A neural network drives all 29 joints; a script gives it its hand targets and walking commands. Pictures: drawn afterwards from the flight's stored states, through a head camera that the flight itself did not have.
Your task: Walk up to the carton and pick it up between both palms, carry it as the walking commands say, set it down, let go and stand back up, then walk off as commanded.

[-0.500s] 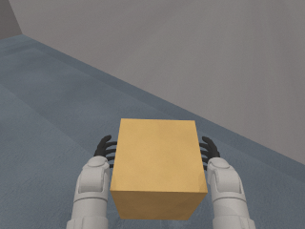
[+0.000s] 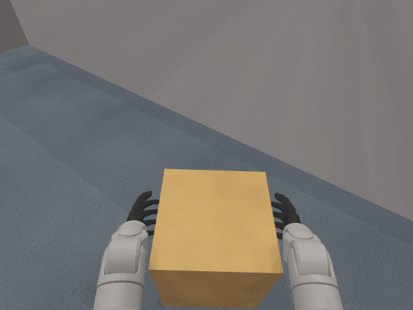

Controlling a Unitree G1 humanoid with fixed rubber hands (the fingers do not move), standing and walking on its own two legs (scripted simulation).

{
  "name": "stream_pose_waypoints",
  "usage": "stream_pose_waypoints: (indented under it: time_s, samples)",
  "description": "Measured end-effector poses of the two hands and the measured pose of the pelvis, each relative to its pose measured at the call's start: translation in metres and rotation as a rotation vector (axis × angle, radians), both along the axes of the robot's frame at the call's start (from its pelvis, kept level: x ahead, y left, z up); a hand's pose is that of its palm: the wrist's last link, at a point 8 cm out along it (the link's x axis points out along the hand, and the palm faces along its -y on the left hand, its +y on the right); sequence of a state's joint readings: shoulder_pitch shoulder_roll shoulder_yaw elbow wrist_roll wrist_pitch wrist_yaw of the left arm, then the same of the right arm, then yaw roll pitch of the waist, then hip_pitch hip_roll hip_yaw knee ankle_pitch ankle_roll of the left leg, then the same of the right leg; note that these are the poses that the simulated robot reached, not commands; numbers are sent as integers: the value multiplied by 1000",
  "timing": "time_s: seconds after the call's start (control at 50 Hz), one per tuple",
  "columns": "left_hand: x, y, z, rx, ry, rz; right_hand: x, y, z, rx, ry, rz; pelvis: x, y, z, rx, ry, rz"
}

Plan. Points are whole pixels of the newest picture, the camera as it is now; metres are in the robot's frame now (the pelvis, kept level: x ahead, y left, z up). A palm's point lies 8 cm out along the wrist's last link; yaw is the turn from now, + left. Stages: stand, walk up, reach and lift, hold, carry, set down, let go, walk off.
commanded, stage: set down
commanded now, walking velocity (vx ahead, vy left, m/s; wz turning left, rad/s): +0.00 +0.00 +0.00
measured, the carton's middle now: (212, 241) +0.29 +0.01 -0.04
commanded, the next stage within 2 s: none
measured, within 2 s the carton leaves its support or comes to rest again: neither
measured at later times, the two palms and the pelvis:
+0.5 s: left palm (135, 244) +0.27 +0.18 -0.03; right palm (274, 244) +0.29 -0.12 -0.03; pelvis -0.03 +0.01 -0.02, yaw +0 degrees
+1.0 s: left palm (142, 251) +0.30 +0.18 -0.12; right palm (263, 246) +0.33 -0.12 -0.12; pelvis -0.05 +0.00 -0.07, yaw +0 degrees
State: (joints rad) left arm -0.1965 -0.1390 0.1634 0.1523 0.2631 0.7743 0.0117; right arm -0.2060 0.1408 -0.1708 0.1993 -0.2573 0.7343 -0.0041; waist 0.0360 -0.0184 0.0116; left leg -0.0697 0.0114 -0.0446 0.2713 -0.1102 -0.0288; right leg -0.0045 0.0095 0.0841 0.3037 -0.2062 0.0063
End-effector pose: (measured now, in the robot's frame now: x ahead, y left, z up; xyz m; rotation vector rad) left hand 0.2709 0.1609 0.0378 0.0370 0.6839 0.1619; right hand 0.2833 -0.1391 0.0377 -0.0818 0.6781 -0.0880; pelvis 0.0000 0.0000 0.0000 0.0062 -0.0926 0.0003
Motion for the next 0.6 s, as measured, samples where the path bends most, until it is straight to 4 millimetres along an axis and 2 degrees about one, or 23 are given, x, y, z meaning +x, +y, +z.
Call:
stream_pose_waypoints:
  time_s: [0.1,0.24,0.6]
  samples:
    - [-6,5,-5,4,8,6,-2,5,-5,-10,12,23,-2,0,0,2,1,-4]
    - [-8,11,-23,-7,34,20,-2,11,-21,-9,42,33,-10,3,-5,0,13,0]
    - [7,17,-91,-47,34,65,16,18,-91,35,49,-3,-31,7,-28,-11,236,5]
